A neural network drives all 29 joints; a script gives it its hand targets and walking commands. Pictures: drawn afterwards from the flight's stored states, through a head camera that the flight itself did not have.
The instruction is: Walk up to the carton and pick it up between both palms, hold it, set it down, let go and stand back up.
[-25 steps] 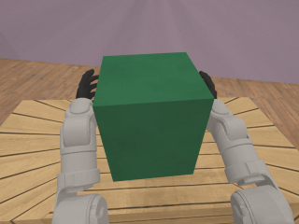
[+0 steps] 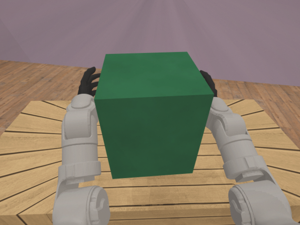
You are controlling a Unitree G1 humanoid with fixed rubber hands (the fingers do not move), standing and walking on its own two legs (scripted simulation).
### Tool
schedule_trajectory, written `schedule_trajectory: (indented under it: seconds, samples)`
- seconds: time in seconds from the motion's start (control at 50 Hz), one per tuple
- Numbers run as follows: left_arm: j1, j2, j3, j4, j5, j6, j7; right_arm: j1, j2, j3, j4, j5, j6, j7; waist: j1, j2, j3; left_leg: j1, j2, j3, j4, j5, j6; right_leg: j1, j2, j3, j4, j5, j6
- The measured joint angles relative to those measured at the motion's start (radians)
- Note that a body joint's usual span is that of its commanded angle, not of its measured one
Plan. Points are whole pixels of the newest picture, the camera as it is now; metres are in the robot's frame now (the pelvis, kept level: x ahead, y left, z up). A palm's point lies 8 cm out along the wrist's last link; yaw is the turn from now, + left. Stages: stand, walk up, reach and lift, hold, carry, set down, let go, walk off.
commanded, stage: hold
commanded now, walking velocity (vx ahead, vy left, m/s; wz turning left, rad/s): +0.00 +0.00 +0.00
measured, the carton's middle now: (150, 114) +0.36 +0.00 +0.19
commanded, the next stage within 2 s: none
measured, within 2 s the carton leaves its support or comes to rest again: neither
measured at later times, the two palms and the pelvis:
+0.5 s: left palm (87, 101) +0.38 +0.16 +0.22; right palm (206, 102) +0.37 -0.15 +0.21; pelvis +0.01 +0.01 +0.00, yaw +1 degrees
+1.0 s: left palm (86, 99) +0.37 +0.15 +0.23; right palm (208, 102) +0.37 -0.15 +0.22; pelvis +0.00 +0.00 +0.00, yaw +0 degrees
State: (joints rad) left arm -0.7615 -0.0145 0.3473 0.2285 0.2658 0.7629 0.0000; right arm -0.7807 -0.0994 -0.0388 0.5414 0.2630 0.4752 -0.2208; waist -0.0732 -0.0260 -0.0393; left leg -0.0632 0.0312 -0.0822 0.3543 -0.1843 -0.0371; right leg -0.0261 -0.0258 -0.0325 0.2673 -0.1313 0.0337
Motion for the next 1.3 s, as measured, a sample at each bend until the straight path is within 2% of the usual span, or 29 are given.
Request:
schedule_trajectory:
  seconds: [0.28, 0.46, 0.62, 0.86, 1.0, 1.3]
  samples:
    - [0.012, 0.008, -0.011, -0.01, -0.002, 0.002, -0.007, 0.008, -0.001, 0.009, -0.007, 0.021, 0.0, -0.014, -0.011, -0.005, -0.005, 0.009, -0.006, -0.007, 0.01, -0.016, 0.005, 0.021, -0.004, -0.005, -0.008, -0.011, 0.005]
    - [0.068, -0.005, -0.031, -0.085, 0.004, 0.011, -0.006, 0.045, -0.012, 0.041, -0.051, 0.048, -0.006, -0.016, -0.031, -0.008, 0.02, 0.025, -0.008, -0.007, 0.023, -0.031, 0.009, 0.049, -0.004, -0.003, -0.017, -0.015, 0.01]
    - [0.076, -0.014, -0.043, -0.122, 0.003, 0.011, 0.01, 0.065, -0.01, 0.036, -0.079, 0.041, -0.021, -0.009, -0.03, -0.009, 0.023, 0.013, -0.006, -0.006, 0.022, -0.025, 0.007, 0.035, -0.002, 0.0, -0.015, -0.011, 0.008]
    - [0.06, -0.016, -0.026, -0.095, 0.0, 0.004, 0.007, 0.052, -0.014, 0.038, -0.068, 0.027, -0.01, -0.01, -0.017, 0.009, 0.02, 0.018, -0.003, -0.003, 0.008, -0.011, 0.004, 0.032, 0.002, 0.005, -0.013, -0.004, 0.004]
    - [0.028, -0.007, -0.009, -0.035, 0.0, -0.002, 0.0, 0.028, -0.001, 0.014, -0.028, 0.01, -0.001, -0.008, -0.007, 0.001, 0.005, 0.01, -0.003, -0.002, 0.001, -0.002, 0.002, 0.014, 0.002, 0.008, 0.0, -0.006, 0.0]
    - [0.007, 0.004, -0.016, -0.012, 0.002, -0.007, -0.002, 0.015, -0.002, 0.005, -0.012, 0.017, -0.008, -0.01, -0.015, -0.005, 0.001, 0.003, -0.007, -0.003, 0.001, -0.005, 0.005, 0.014, -0.001, 0.008, -0.011, -0.005, 0.004]
